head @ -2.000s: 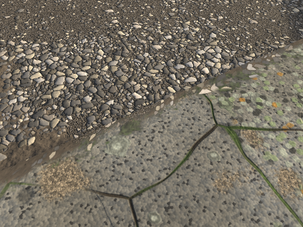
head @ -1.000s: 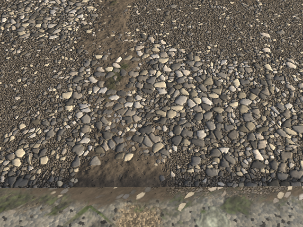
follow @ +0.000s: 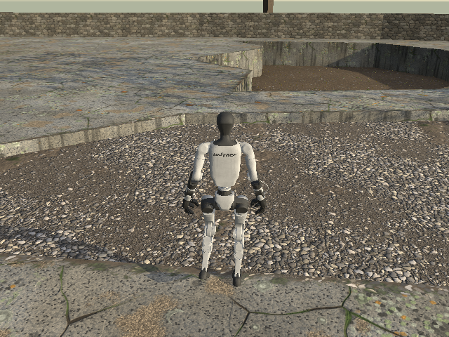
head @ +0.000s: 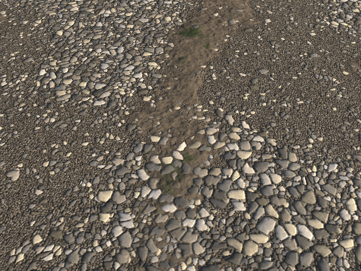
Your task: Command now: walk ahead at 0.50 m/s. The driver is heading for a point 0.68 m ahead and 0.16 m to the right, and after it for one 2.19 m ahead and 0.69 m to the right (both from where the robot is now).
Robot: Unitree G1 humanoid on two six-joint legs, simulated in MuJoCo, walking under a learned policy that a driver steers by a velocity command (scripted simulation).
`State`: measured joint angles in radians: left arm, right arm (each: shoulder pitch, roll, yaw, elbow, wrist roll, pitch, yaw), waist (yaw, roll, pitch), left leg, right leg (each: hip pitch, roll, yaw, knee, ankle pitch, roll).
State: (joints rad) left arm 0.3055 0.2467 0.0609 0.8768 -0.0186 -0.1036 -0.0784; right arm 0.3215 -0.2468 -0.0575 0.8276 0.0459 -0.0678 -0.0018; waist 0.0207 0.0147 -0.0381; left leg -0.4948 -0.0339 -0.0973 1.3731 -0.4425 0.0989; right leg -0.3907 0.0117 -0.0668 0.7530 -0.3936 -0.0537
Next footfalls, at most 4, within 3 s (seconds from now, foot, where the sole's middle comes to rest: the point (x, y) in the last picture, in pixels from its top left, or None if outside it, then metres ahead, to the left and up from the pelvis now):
0.46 left None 0.42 0.17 -0.94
0.98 right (210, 248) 0.70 -0.07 -0.94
1.46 left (196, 185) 1.02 -0.01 -0.94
1.94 right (262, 171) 1.11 -0.35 -0.94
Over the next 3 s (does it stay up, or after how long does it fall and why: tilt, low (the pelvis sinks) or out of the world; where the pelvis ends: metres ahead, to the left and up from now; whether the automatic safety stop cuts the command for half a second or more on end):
stays up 1.18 -0.28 -0.16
